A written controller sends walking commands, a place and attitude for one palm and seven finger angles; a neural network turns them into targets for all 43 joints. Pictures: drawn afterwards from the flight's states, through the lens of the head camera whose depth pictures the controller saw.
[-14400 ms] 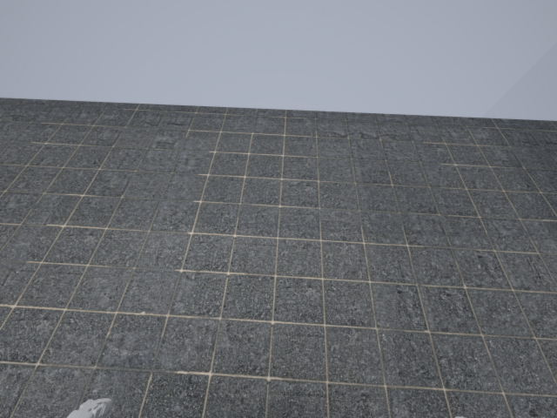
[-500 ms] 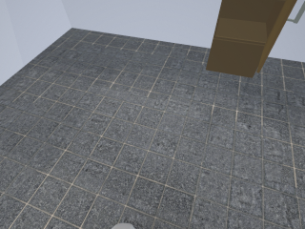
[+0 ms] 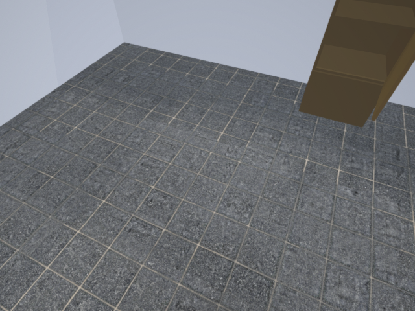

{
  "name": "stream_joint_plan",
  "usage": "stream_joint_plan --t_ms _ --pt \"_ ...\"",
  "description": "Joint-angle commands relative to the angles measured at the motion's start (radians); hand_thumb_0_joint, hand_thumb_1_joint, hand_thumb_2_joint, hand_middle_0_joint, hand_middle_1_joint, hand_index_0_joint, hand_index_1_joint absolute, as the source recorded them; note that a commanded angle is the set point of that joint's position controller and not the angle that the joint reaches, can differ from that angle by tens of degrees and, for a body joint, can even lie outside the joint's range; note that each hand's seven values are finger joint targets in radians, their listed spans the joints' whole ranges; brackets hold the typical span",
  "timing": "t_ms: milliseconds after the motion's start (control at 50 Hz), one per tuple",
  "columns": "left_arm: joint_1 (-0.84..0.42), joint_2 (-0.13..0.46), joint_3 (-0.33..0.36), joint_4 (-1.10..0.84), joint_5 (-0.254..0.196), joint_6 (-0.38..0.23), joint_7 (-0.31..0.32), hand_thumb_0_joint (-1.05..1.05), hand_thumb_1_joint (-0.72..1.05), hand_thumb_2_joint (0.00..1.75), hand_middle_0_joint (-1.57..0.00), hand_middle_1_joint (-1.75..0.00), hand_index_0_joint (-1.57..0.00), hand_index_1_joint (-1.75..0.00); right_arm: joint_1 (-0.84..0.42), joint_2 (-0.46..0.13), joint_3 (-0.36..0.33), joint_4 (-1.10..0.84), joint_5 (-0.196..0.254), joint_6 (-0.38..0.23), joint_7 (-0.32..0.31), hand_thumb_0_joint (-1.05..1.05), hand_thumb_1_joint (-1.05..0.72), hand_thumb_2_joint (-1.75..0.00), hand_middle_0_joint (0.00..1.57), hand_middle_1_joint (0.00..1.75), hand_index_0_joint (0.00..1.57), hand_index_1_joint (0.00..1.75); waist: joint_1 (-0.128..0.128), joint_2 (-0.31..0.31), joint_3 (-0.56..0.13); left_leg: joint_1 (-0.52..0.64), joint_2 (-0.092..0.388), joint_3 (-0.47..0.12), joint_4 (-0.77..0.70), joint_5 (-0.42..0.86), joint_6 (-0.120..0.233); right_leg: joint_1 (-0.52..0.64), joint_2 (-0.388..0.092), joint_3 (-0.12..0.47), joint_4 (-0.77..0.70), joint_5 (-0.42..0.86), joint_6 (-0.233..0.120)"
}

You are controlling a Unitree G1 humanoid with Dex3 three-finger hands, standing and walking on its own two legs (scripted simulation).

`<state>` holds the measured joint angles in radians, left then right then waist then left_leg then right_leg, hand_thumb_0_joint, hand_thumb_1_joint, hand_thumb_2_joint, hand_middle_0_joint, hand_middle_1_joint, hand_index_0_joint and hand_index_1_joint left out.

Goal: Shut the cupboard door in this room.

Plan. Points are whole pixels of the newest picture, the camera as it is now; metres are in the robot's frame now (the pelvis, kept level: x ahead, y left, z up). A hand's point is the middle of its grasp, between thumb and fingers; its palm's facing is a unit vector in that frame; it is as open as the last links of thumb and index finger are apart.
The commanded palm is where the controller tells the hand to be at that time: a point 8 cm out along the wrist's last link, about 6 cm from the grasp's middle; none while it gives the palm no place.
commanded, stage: stand and wait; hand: left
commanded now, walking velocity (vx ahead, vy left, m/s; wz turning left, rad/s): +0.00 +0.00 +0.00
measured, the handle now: out of the picture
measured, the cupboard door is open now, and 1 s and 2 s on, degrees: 80 80 80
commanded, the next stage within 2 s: turn or walk to find it in 0.22 s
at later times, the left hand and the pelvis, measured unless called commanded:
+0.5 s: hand out of the picture +0.00 +0.15 -0.18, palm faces +0.12 -0.97 -0.20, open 7.4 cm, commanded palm none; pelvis -0.01 -0.02 -0.01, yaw +5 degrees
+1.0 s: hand out of the picture -0.02 +0.16 -0.17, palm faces +0.15 -0.96 -0.24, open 7.4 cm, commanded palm none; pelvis -0.02 -0.03 +0.00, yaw +7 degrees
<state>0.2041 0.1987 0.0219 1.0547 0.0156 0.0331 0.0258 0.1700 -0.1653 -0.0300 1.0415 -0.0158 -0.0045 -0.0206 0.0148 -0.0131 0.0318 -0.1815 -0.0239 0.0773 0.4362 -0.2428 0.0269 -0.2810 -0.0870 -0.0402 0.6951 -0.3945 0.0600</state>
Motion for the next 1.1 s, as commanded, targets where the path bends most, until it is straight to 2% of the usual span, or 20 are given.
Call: stream_joint_plan --t_ms 0,20,40,80,120,160,240,380,480,520,540,580,600,680,800,880,920,940,980,1080 --pt "0.135 0.068 0.005 0.012 0.005 -0.036 0.008 0.00 0.90 0.90 -0.20 -0.30 -0.20 -0.30 0.054 -0.118 -0.030 -0.004 0.010 -0.007 -0.005 0.00 -0.90 -0.90 0.20 0.30 0.20 0.30 0.014 0.026 -0.042 -0.024 0.171 -0.137 0.000 0.227 0.023 0.155 -0.027 0.027 -0.332 0.269 -0.019" --pt "0.114 0.104 0.005 0.009 0.006 -0.046 0.011 0.00 0.90 0.90 -0.20 -0.30 -0.20 -0.30 0.066 -0.078 -0.021 -0.009 0.017 -0.004 -0.003 0.00 -0.90 -0.90 0.20 0.30 0.20 0.30 -0.009 -0.079 -0.027 -0.070 0.117 -0.092 0.031 0.097 -0.015 0.154 -0.118 0.142 -0.362 0.308 -0.058" --pt "0.083 0.133 0.007 0.002 0.003 -0.049 0.009 0.00 0.90 0.90 -0.20 -0.30 -0.20 -0.30 0.071 -0.059 -0.012 -0.010 0.016 0.000 0.001 0.00 -0.90 -0.90 0.20 0.30 0.20 0.30 -0.022 -0.139 0.009 -0.081 0.074 -0.065 0.015 -0.024 -0.036 0.105 -0.181 0.183 -0.384 0.318 -0.101" --pt "0.045 0.135 0.015 -0.003 0.001 -0.051 0.006 0.00 0.90 0.90 -0.20 -0.30 -0.20 -0.30 0.081 -0.067 -0.016 0.007 0.002 0.017 0.000 0.00 -0.90 -0.90 0.20 0.30 0.20 0.30 -0.025 -0.252 0.057 -0.024 0.070 -0.051 0.037 -0.056 -0.044 -0.012 -0.168 0.193 -0.435 0.195 -0.139" --pt "0.043 0.097 0.007 0.002 -0.003 -0.053 0.007 0.00 0.90 0.90 -0.20 -0.30 -0.20 -0.30 0.118 -0.067 -0.008 0.036 -0.001 0.010 -0.003 0.00 -0.90 -0.90 0.20 0.30 0.20 0.30 -0.035 -0.162 0.069 0.012 0.089 -0.065 -0.010 0.051 -0.038 -0.016 -0.127 0.142 -0.399 0.247 -0.133" --pt "0.069 0.076 0.001 0.016 -0.008 -0.056 0.007 0.00 0.90 0.90 -0.20 -0.30 -0.20 -0.30 0.141 -0.068 -0.003 0.059 0.003 -0.004 -0.005 0.00 -0.90 -0.90 0.20 0.30 0.20 0.30 -0.027 -0.057 0.006 0.056 0.122 -0.085 -0.052 0.189 -0.029 0.045 -0.076 0.082 -0.341 0.340 -0.101" --pt "0.098 0.079 0.004 0.032 -0.014 -0.053 0.012 0.00 0.90 0.90 -0.20 -0.30 -0.20 -0.30 0.142 -0.073 0.001 0.076 0.006 -0.006 -0.009 0.00 -0.90 -0.90 0.20 0.30 0.20 0.30 -0.011 0.014 -0.016 0.030 0.132 -0.089 -0.041 0.240 -0.031 0.124 -0.073 0.052 -0.321 0.390 -0.090" --pt "0.083 0.121 0.038 0.012 -0.009 -0.031 0.016 0.00 0.90 0.90 -0.20 -0.30 -0.20 -0.30 0.134 -0.070 -0.013 0.054 0.003 0.023 -0.006 0.00 -0.90 -0.90 0.20 0.30 0.20 0.30 -0.002 -0.057 0.035 -0.096 0.090 -0.052 0.113 0.061 -0.052 0.099 -0.176 0.086 -0.375 0.228 -0.144" --pt "0.054 0.121 0.057 -0.019 0.008 -0.032 0.018 0.00 0.90 0.90 -0.20 -0.30 -0.20 -0.30 0.114 -0.068 -0.030 0.018 0.004 0.031 0.001 0.00 -0.90 -0.90 0.20 0.30 0.20 0.30 -0.002 -0.131 0.047 -0.169 0.106 -0.044 0.285 -0.194 -0.056 0.081 -0.274 0.094 -0.356 0.375 -0.221" --pt "0.035 0.124 0.060 -0.025 0.007 -0.032 0.016 0.00 0.90 0.90 -0.20 -0.30 -0.20 -0.30 0.139 -0.053 -0.028 0.020 0.007 0.023 0.003 0.00 -0.90 -0.90 0.20 0.30 0.20 0.30 -0.020 -0.104 0.029 -0.093 0.109 -0.041 0.152 -0.103 -0.056 0.054 -0.249 0.042 -0.268 0.400 -0.189" --pt "0.032 0.111 0.056 -0.030 0.000 -0.027 0.013 0.00 0.90 0.90 -0.20 -0.30 -0.20 -0.30 0.177 -0.060 -0.028 0.029 0.006 0.014 0.004 0.00 -0.90 -0.90 0.20 0.30 0.20 0.30 -0.036 -0.042 -0.001 -0.005 0.121 -0.073 0.037 0.065 -0.042 0.007 -0.194 -0.013 -0.188 0.339 -0.137" --pt "0.033 0.024 0.033 -0.050 -0.012 -0.017 0.008 0.00 0.90 0.90 -0.20 -0.30 -0.20 -0.30 0.215 -0.152 -0.041 0.034 -0.005 -0.001 -0.003 0.00 -0.90 -0.90 0.20 0.30 0.20 0.30 -0.041 0.302 -0.020 0.046 0.350 -0.401 -0.150 0.314 0.088 -0.121 0.008 -0.115 0.085 -0.072 -0.024" --pt "-0.002 0.037 0.031 -0.047 -0.005 -0.009 0.015 0.00 0.90 0.90 -0.20 -0.30 -0.20 -0.30 0.197 -0.148 -0.041 0.039 -0.007 0.000 -0.010 0.00 -0.90 -0.90 0.20 0.30 0.20 0.30 -0.053 0.276 -0.004 -0.027 0.370 -0.410 -0.212 0.208 0.129 -0.084 0.006 -0.041 0.208 -0.182 -0.036" --pt "0.022 0.023 0.022 -0.012 0.005 -0.012 0.001 0.00 0.90 0.90 -0.20 -0.30 -0.20 -0.30 0.116 -0.121 -0.028 0.018 -0.005 -0.014 -0.022 0.00 -0.90 -0.90 0.20 0.30 0.20 0.30 -0.016 0.128 -0.001 0.027 0.311 -0.309 -0.181 0.253 0.135 -0.149 -0.017 0.018 0.255 -0.084 -0.029" --pt "0.031 0.004 0.005 -0.005 0.000 -0.015 0.003 0.00 0.90 0.90 -0.20 -0.30 -0.20 -0.30 0.113 -0.137 -0.034 0.032 -0.004 -0.013 -0.018 0.00 -0.90 -0.90 0.20 0.30 0.20 0.30 -0.024 0.103 -0.031 0.071 0.280 -0.233 -0.157 0.305 0.128 -0.066 -0.004 0.001 0.030 -0.065 -0.015" --pt "0.135 0.024 0.001 0.042 0.002 -0.027 0.009 0.00 0.90 0.90 -0.20 -0.30 -0.20 -0.30 0.081 -0.127 -0.033 0.035 0.007 -0.008 -0.008 0.00 -0.90 -0.90 0.20 0.30 0.20 0.30 0.014 0.088 -0.029 -0.023 0.202 -0.170 -0.091 0.154 0.054 0.117 0.006 -0.021 -0.288 0.189 -0.015" --pt "0.111 0.080 0.002 0.040 0.004 -0.044 0.013 0.00 0.90 0.90 -0.20 -0.30 -0.20 -0.30 0.088 -0.062 -0.021 0.029 0.016 -0.005 -0.004 0.00 -0.90 -0.90 0.20 0.30 0.20 0.30 -0.015 -0.049 0.013 -0.072 0.114 -0.095 -0.030 0.038 -0.016 0.105 -0.102 0.127 -0.381 0.210 -0.063" --pt "0.081 0.104 0.002 0.031 0.001 -0.045 0.010 0.00 0.90 0.90 -0.20 -0.30 -0.20 -0.30 0.096 -0.052 -0.013 0.028 0.014 -0.001 0.001 0.00 -0.90 -0.90 0.20 0.30 0.20 0.30 -0.027 -0.070 0.047 -0.056 0.086 -0.074 -0.043 -0.020 -0.032 0.038 -0.140 0.146 -0.405 0.153 -0.088" --pt "0.059 0.106 0.007 0.028 0.000 -0.047 0.007 0.00 0.90 0.90 -0.20 -0.30 -0.20 -0.30 0.103 -0.057 -0.017 0.040 0.003 0.014 0.002 0.00 -0.90 -0.90 0.20 0.30 0.20 0.30 -0.031 -0.191 0.090 0.001 0.081 -0.057 -0.010 -0.017 -0.041 -0.077 -0.120 0.157 -0.453 0.006 -0.105" --pt "0.098 0.062 -0.004 0.038 -0.005 -0.050 0.008 0.00 0.90 0.90 -0.20 -0.30 -0.20 -0.30 0.155 -0.063 -0.006 0.075 0.006 0.000 -0.002 0.00 -0.90 -0.90 0.20 0.30 0.20 0.30 -0.029 -0.032 0.078 0.037 0.121 -0.082 -0.070 0.076 -0.028 -0.043 -0.051 0.097 -0.407 0.075 -0.083"
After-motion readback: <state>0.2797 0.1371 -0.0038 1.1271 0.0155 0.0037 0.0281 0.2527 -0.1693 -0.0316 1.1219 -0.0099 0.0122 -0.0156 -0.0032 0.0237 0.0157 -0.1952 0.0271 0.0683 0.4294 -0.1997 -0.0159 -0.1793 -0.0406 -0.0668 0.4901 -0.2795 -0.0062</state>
